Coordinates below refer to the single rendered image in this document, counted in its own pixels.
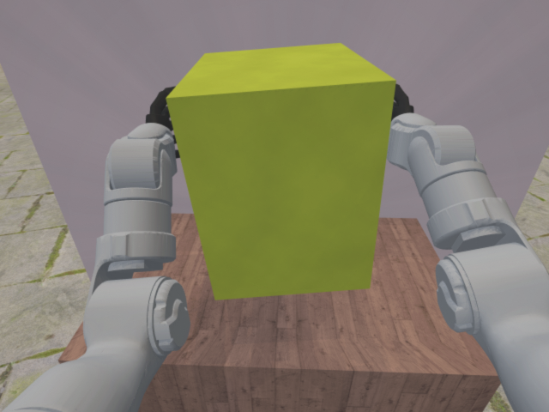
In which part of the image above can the left robot upper arm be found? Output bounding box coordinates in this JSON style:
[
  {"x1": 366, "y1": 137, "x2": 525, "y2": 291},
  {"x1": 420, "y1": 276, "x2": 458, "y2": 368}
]
[{"x1": 2, "y1": 276, "x2": 190, "y2": 412}]

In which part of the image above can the right robot upper arm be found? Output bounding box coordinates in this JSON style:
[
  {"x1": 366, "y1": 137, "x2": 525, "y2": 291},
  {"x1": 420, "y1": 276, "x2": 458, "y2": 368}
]
[{"x1": 436, "y1": 242, "x2": 549, "y2": 412}]

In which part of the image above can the carton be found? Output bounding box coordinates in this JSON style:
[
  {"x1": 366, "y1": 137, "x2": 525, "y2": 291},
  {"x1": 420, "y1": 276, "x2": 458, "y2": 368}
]
[{"x1": 166, "y1": 43, "x2": 396, "y2": 300}]

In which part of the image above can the pedestal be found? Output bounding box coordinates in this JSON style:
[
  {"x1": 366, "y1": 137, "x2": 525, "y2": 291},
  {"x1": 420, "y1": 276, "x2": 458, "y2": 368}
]
[{"x1": 58, "y1": 213, "x2": 501, "y2": 412}]

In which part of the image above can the left robot hand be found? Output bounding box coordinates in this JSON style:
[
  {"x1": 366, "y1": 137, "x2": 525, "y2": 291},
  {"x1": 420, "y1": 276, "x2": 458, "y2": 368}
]
[{"x1": 146, "y1": 87, "x2": 180, "y2": 158}]

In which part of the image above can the left robot forearm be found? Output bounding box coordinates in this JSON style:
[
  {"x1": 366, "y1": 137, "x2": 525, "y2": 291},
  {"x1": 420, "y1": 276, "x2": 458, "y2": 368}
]
[{"x1": 83, "y1": 123, "x2": 178, "y2": 346}]

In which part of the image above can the right robot forearm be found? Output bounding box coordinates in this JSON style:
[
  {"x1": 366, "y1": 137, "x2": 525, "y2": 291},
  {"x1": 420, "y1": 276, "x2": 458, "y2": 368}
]
[{"x1": 387, "y1": 113, "x2": 549, "y2": 282}]

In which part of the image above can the right robot hand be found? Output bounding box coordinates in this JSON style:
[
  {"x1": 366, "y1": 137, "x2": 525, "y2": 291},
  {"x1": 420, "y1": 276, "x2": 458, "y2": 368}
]
[{"x1": 391, "y1": 84, "x2": 413, "y2": 121}]

